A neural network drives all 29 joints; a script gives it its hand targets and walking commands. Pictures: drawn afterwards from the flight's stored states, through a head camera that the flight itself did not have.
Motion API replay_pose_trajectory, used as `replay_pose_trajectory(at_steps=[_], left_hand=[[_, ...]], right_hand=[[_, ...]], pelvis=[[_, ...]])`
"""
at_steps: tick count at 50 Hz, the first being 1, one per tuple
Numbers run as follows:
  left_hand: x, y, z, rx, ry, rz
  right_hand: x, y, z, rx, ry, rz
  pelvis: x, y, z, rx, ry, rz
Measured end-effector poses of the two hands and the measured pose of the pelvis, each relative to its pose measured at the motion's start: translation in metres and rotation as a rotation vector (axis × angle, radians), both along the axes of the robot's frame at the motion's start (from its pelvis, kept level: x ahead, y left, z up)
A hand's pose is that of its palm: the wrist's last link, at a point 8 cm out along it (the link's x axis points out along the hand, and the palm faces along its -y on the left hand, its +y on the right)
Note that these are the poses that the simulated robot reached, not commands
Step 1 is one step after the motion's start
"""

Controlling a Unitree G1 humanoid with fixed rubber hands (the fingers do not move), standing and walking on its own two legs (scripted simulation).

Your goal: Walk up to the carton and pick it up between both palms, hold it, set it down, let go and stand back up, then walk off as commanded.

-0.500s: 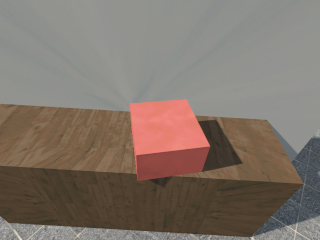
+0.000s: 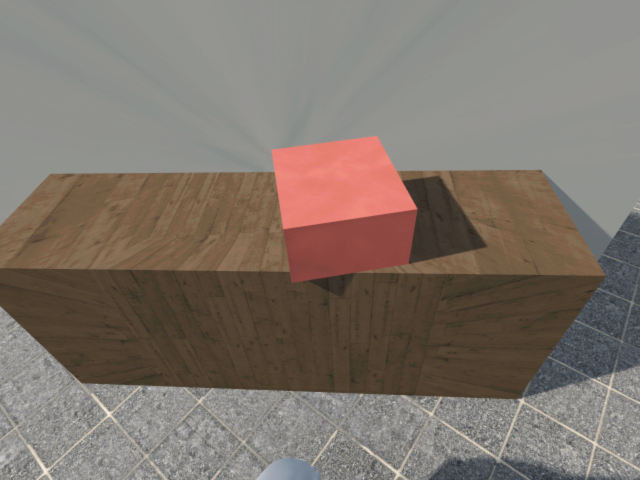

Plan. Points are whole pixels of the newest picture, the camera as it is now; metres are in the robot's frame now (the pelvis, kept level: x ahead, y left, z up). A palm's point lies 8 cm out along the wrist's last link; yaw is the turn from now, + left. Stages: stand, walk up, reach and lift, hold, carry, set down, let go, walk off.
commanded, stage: walk off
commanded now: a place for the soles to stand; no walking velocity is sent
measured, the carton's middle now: (337, 204) +0.71 -0.02 -0.07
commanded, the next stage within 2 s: stand in 1.20 s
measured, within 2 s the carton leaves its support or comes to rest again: neither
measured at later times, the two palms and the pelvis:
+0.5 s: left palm out of the picture -0.03 +0.26 -0.13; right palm out of the picture +0.02 -0.32 -0.11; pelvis -0.05 -0.03 +0.00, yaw +2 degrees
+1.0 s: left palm out of the picture +0.04 +0.26 -0.11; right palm out of the picture +0.07 -0.31 -0.11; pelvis -0.02 -0.03 +0.01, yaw +2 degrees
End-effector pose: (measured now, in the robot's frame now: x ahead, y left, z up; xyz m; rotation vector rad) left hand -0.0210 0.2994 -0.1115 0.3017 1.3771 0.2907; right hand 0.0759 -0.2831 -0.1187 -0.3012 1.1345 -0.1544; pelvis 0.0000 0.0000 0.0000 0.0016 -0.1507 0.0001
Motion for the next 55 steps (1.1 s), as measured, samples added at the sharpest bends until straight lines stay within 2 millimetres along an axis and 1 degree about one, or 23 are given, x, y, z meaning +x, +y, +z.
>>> replay_pose_trajectory(at_steps=[3,6,8,10,13,17,21,25,30,36,42,49,52,55], left_hand=[[0.004,0.003,-0.004,-0.002,-0.051,-0.001],[0.010,0.006,-0.015,-0.021,-0.104,0.000],[0.010,0.002,-0.019,-0.037,-0.113,-0.014],[0.009,-0.002,-0.020,-0.053,-0.120,-0.018],[0.005,-0.012,-0.024,-0.072,-0.122,-0.030],[-0.002,-0.027,-0.028,-0.082,-0.121,-0.043],[-0.010,-0.037,-0.023,-0.067,-0.122,-0.028],[-0.011,-0.041,-0.014,-0.040,-0.121,-0.019],[-0.007,-0.040,-0.002,-0.011,-0.114,-0.015],[0.006,-0.037,0.004,-0.001,-0.097,-0.018],[0.031,-0.036,0.004,-0.009,-0.117,-0.028],[0.055,-0.037,0.003,-0.015,-0.171,-0.045],[0.060,-0.037,0.004,-0.014,-0.186,-0.050],[0.061,-0.037,0.004,-0.014,-0.189,-0.051]], right_hand=[[-0.026,0.001,-0.005,-0.011,0.058,0.011],[-0.048,0.004,-0.007,-0.034,0.096,0.025],[-0.061,0.004,-0.002,-0.036,0.101,0.011],[-0.068,0.001,0.006,-0.049,0.097,0.002],[-0.071,-0.007,0.015,-0.066,0.067,0.000],[-0.067,-0.020,0.019,-0.066,0.031,0.005],[-0.060,-0.029,0.017,-0.051,0.024,0.025],[-0.052,-0.033,0.010,-0.022,0.027,0.041],[-0.046,-0.032,0.003,0.008,0.050,0.051],[-0.036,-0.029,0.002,0.018,0.077,0.053],[-0.024,-0.027,0.006,0.011,0.077,0.057],[-0.007,-0.027,0.009,0.005,0.042,0.067],[-0.002,-0.027,0.010,0.006,0.030,0.070],[0.000,-0.026,0.010,0.006,0.025,0.071]], pelvis=[[-0.016,0.003,-0.003,-0.018,0.015,0.021],[-0.031,0.007,-0.009,-0.039,0.025,0.042],[-0.038,0.007,-0.007,-0.025,0.008,0.035],[-0.043,0.006,-0.004,-0.018,0.006,0.031],[-0.048,0.000,-0.002,-0.011,0.010,0.021],[-0.050,-0.012,-0.004,0.003,0.010,0.013],[-0.050,-0.025,-0.003,0.005,0.010,0.028],[-0.047,-0.033,-0.001,0.009,0.017,0.038],[-0.039,-0.038,0.002,0.011,0.036,0.044],[-0.026,-0.036,0.005,0.008,0.063,0.045],[-0.017,-0.034,0.007,0.005,0.082,0.044],[-0.016,-0.034,0.007,0.006,0.083,0.044],[-0.016,-0.034,0.007,0.006,0.083,0.044],[-0.016,-0.034,0.007,0.006,0.083,0.044]])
